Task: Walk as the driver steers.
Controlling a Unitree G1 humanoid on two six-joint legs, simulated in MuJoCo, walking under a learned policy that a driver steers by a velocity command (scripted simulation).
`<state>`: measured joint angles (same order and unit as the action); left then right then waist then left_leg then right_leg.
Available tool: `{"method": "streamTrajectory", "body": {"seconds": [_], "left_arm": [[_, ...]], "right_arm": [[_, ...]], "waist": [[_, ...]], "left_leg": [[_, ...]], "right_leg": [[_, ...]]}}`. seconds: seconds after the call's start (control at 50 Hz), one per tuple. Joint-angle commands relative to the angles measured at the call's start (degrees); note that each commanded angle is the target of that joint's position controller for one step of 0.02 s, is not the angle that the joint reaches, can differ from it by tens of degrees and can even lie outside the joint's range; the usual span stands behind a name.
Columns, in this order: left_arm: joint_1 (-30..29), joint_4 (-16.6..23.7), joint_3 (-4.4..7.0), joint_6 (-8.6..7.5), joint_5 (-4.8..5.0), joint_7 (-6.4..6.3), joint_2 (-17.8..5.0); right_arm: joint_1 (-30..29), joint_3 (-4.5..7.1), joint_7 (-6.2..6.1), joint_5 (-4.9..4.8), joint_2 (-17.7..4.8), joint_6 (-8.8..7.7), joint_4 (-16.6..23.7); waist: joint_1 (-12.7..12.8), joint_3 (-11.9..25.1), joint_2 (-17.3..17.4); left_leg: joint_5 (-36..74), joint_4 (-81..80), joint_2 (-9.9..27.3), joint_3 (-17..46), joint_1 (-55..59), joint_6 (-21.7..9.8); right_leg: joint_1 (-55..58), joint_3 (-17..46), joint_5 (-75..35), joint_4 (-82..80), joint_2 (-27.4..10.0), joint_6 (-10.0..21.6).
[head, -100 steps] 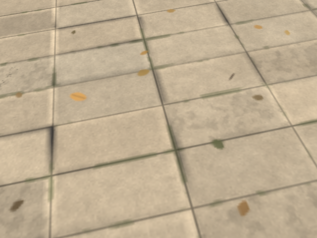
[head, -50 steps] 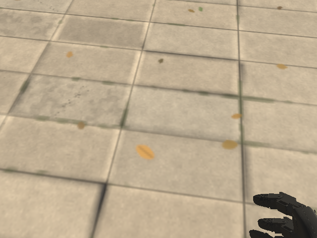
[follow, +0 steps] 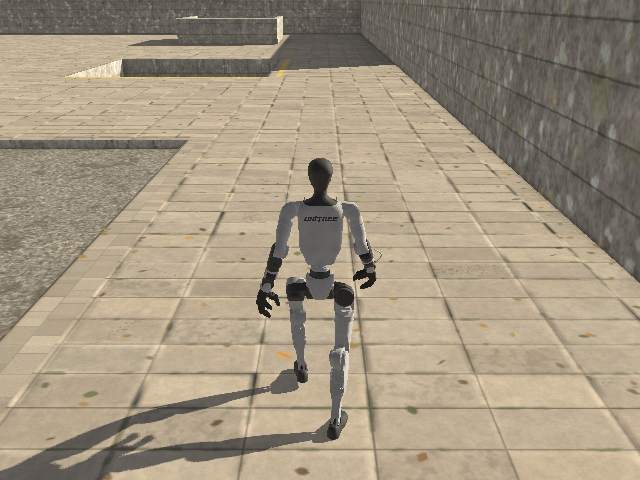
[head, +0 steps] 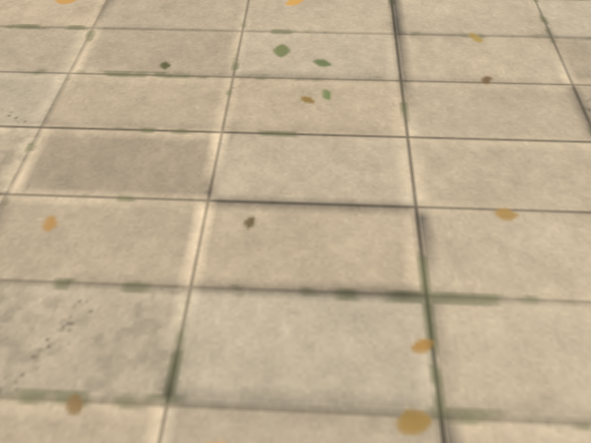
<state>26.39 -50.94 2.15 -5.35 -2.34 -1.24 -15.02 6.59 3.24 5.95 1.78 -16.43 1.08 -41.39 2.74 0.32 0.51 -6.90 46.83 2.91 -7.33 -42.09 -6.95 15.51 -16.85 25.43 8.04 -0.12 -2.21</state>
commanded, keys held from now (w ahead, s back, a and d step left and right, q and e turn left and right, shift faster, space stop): w+q+shift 0.04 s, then w+shift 0.06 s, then w+e+shift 0.20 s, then e+shift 0.34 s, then shift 0.34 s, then q+shift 0.02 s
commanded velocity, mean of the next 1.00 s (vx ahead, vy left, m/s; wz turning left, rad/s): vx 0.51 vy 0.00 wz -0.26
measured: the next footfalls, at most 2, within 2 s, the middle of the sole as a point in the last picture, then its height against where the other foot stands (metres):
left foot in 0.06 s outside the picture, level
right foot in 0.50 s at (310, 354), level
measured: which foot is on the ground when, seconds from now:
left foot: up 0.00-0.04, down 0.06-0.46, up 0.48-1.00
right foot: down 0.00-0.08, up 0.10-0.48, down 0.50-1.00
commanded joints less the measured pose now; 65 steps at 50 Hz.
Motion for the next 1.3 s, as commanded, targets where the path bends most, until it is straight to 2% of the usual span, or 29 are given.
{"method": "streamTrajectory", "body": {"seconds": [0.02, 0.06, 0.08, 0.1, 0.12, 0.16, 0.22, 0.32, 0.4, 0.44, 0.46, 0.48, 0.5, 0.52, 0.54, 0.56, 0.58, 0.62, 0.7, 0.8, 0.94, 1.02, 1.06, 1.08, 1.1, 1.12, 1.14, 1.18, 1.3], "left_arm": [[0.0, 1.6, 2.16, 0.76, -0.28, -1.15, -11.5], [-2.9, 2.9, 2.63, 1.52, -0.03, -0.90, -13.7], [-1.0, 4.3, 1.00, 0.74, 0.27, 0.47, -7.2], [-4.4, 9.3, 0.17, -0.77, 1.61, 1.28, -4.8], [-13.6, 11.0, 0.55, -1.69, 1.85, 1.10, -7.8], [-10.9, 9.0, -0.09, -1.78, 2.58, 1.22, -6.4], [-5.1, 5.6, -0.37, 2.28, 1.27, 2.92, -3.9], [-16.0, 8.3, -0.65, 2.91, 2.40, 3.92, -2.1], [-16.3, 7.4, -1.34, 0.94, 1.34, 5.32, -1.0], [-6.3, 3.8, -0.13, 1.49, 0.65, 5.28, -3.9], [3.8, 1.1, 1.19, 2.02, 0.29, 4.77, -6.8], [14.6, -1.5, 2.72, 2.54, 0.26, 3.74, -9.6], [17.0, -2.8, 3.64, 2.62, 1.48, 2.12, -10.9], [9.8, -1.2, 3.96, 2.76, 0.81, 1.73, -14.4], [5.6, 1.9, 4.82, 2.58, 0.95, 1.79, -16.4], [-2.8, 6.1, 5.01, 3.46, 1.68, 1.15, -14.1], [-7.1, 7.2, 3.92, 4.45, 2.29, 0.81, -9.7], [-7.2, 7.2, 3.14, 4.27, 2.53, 0.88, -7.9], [-5.6, 6.7, 3.66, 3.29, 1.47, 1.24, -10.3], [-4.8, 7.2, 3.50, 5.40, 2.43, 0.50, -8.7], [-5.6, 7.9, 3.22, 6.79, 0.59, 0.12, -8.3], [-9.2, 7.6, 1.46, 6.50, 0.11, 0.13, -5.8], [-10.7, 6.9, 0.99, 6.38, 0.90, -0.35, -6.6], [-9.4, 6.9, 1.20, 6.23, 0.90, -0.68, -7.4], [-7.3, 8.0, 1.23, 6.24, 0.52, -1.08, -6.9], [-8.6, 8.2, 1.59, 6.89, 1.37, -1.30, -7.7], [-11.4, 8.8, 1.84, 7.10, 0.90, -1.40, -9.5], [-14.4, 9.4, 1.82, 7.22, 1.05, -0.74, -8.1], [-19.0, 12.0, 0.59, 7.44, 1.74, -0.28, -5.5]], "right_arm": [[-1.2, -0.03, -1.01, -0.80, -2.9, -1.26, 5.1], [20.8, 2.86, -2.39, -0.19, -8.5, -2.41, -1.3], [21.5, 4.73, -3.81, 0.56, -13.9, -1.85, -2.8], [20.0, 5.62, -3.97, 0.18, -18.2, -1.52, -1.6], [21.0, 5.13, -4.59, 0.03, -15.4, -1.47, -2.4], [16.6, 3.60, -5.52, 0.62, -10.1, -2.90, -3.6], [11.4, 1.26, -5.58, -0.08, -4.9, -5.97, -4.0], [12.9, 0.19, -4.36, -0.72, -3.4, -8.81, -6.0], [12.5, -0.46, -6.49, -2.13, -4.9, -10.31, -6.1], [10.6, 0.56, -8.38, -2.50, -8.2, -9.68, -5.1], [8.0, 1.03, -8.91, -2.17, -9.4, -8.66, -4.3], [3.0, 1.45, -9.03, -2.16, -9.9, -7.68, -3.1], [-1.1, 1.22, -7.91, -2.66, -6.3, -6.80, -3.4], [7.0, -0.77, -7.74, -1.78, 1.4, -6.54, 0.2], [15.1, -1.91, -7.89, -2.07, 0.9, -6.43, 2.0], [14.7, -2.51, -7.66, -0.80, -1.7, -6.40, 1.9], [10.3, -1.84, -7.34, 0.52, -4.4, -5.88, 1.6], [7.0, -1.58, -7.73, 1.61, -5.1, -3.29, 3.0], [7.0, -2.52, -8.59, 0.48, -2.7, -0.71, 3.7], [2.5, -1.95, -8.46, 0.07, -3.6, 0.58, 5.0], [0.8, -1.58, -8.14, -0.86, -4.3, 0.31, 4.5], [5.6, -2.12, -8.00, -1.80, -3.3, -0.17, 2.2], [8.9, -2.33, -8.02, -1.76, -2.5, -0.51, 0.4], [7.5, -1.69, -8.13, -1.03, -5.5, -0.99, 1.1], [7.6, -0.92, -7.94, -0.38, -10.7, -1.44, 2.5], [7.2, 0.10, -7.24, -1.05, -13.0, -0.87, 1.7], [11.5, 0.41, -6.44, -1.21, -11.6, -0.83, 1.0], [11.7, 1.41, -6.31, -1.39, -11.4, -0.30, 0.3], [11.5, 3.32, -6.32, -1.58, -10.3, 1.07, 1.6]], "waist": [[-5.2, -2.5, -7.6], [-15.6, 8.7, -6.7], [-12.0, 11.1, 4.4], [-9.7, 16.3, 10.4], [-12.7, 12.0, 0.7], [-6.8, 2.0, -6.3], [-0.7, -3.4, -3.2], [-2.2, -10.9, 1.9], [-1.8, -5.9, 1.5], [2.4, 1.1, 4.8], [7.4, 5.8, 5.6], [14.0, 8.6, 4.9], [16.3, 5.5, -5.6], [3.8, 5.2, -16.2], [0.6, 21.8, -9.3], [-1.3, 20.3, -1.2], [-3.0, 10.0, 6.1], [-4.2, 2.4, 8.1], [-4.0, 5.5, 3.7], [-0.3, 6.7, -3.9], [1.7, 2.4, -6.5], [-0.6, 3.8, -5.8], [-3.0, 2.7, -5.1], [-1.7, 1.9, -2.4], [0.0, 3.4, 7.4], [-0.2, 0.6, 14.2], [-2.9, 0.6, 12.0], [-2.5, 0.2, 6.3], [-3.8, 3.5, 7.3]], "left_leg": [[-8.0, -3.6, -8.0, -7.5, 10.8, -4.9], [-10.8, -10.7, -10.9, -1.0, 41.5, -8.8], [-25.0, -14.7, 1.5, 18.7, 59.2, -12.0], [-33.7, -26.9, 14.0, 52.0, 66.9, -18.9], [-25.9, -31.6, 13.8, 49.3, 64.5, -15.0], [-14.3, -32.7, 12.1, 34.6, 46.9, -10.0], [-8.4, -37.4, 6.9, 19.6, 31.9, -5.1], [27.0, -41.1, -0.3, -0.4, 28.9, 3.1], [52.1, -34.3, 1.2, -5.9, 36.3, 5.6], [62.3, -21.6, 2.7, -6.1, 40.4, 7.9], [64.9, -9.1, 3.7, -5.3, 38.4, 8.6], [57.1, 9.5, 3.6, -4.4, 33.5, 9.3], [4.1, 37.0, -6.9, -5.6, 25.4, 10.0], [-28.8, 56.3, -11.6, 0.7, 6.2, 11.6], [-23.9, 58.7, -9.5, 11.8, 1.3, 10.6], [-18.5, 53.0, -6.7, 13.9, 2.3, 8.6], [-17.5, 46.5, -4.7, 13.3, 3.0, 8.4], [-17.4, 35.0, -1.8, 12.7, 7.6, 9.6], [-11.9, 21.1, -0.1, 10.5, 13.5, 10.8], [-3.4, 11.9, 1.1, 11.0, 8.2, 10.3], [-10.3, 2.1, -0.4, 10.9, 8.9, 9.0], [-13.7, -9.8, -2.1, 9.1, 21.4, 7.0], [-3.1, -24.9, -3.2, 9.0, 31.8, 5.7], [1.4, -27.5, 0.0, 15.3, 33.5, 4.4], [16.2, -28.6, 10.8, 28.6, 35.7, 1.6], [31.3, -27.2, 16.2, 35.5, 33.2, -7.1], [32.5, -28.2, 16.4, 38.9, 35.1, -9.6], [24.9, -27.3, 10.3, 34.1, 35.4, -7.1], [14.7, -26.7, 3.0, 33.9, 37.1, -4.2]], "right_leg": [[-4.2, -0.4, -89.6, 17.6, -15.9, 5.0], [-18.6, 1.2, -82.5, 47.2, -16.3, 6.4], [-41.1, 2.4, -29.8, 66.9, -9.0, 4.7], [-58.3, 11.9, 0.0, 83.6, 1.5, 2.9], [-64.2, 19.5, -7.7, 83.8, -2.3, 4.3], [-59.3, 19.0, -11.1, 76.1, -7.4, 5.7], [-51.9, 21.4, -12.1, 69.4, -9.6, 5.4], [-54.7, 15.5, -26.7, 49.5, -4.9, 6.2], [-42.6, 5.2, -44.2, 28.4, 1.3, 7.4], [-31.6, 4.2, -42.5, 26.4, 6.3, 7.9], [-21.5, 5.5, -38.6, 27.9, 8.3, 9.0], [-12.5, 10.4, -39.5, 26.1, 5.6, 12.2], [-9.2, 15.7, -48.9, 17.3, 0.6, 16.2], [-1.4, 30.6, -93.7, 30.4, -8.4, 21.2], [8.3, 47.3, -86.5, 23.1, -17.3, 29.9], [-0.2, 53.8, -58.5, 15.0, -17.0, 29.8], [-13.9, 51.1, -38.4, 10.1, -13.5, 27.0], [-28.0, 45.5, -43.5, 8.4, -10.1, 23.5], [-33.8, 36.2, -60.0, 11.7, -5.3, 18.8], [-25.3, 35.9, -43.0, 11.9, -2.9, 10.6], [-20.8, 40.3, -36.5, 12.7, -6.0, 12.9], [-22.9, 38.2, -44.6, 15.1, -6.7, 13.5], [-26.7, 35.5, -38.9, 17.3, -5.4, 10.7], [-28.2, 34.3, -30.8, 19.8, -3.4, 8.3], [-31.6, 28.7, -14.4, 28.5, 1.4, 6.1], [-35.8, 21.4, 0.6, 30.6, 7.3, 4.4], [-39.7, 20.7, 7.5, 38.8, 7.1, 3.4], [-43.8, 21.9, 5.0, 48.2, 5.9, 1.6], [-45.5, 21.0, 0.1, 42.3, 5.3, -1.0]]}}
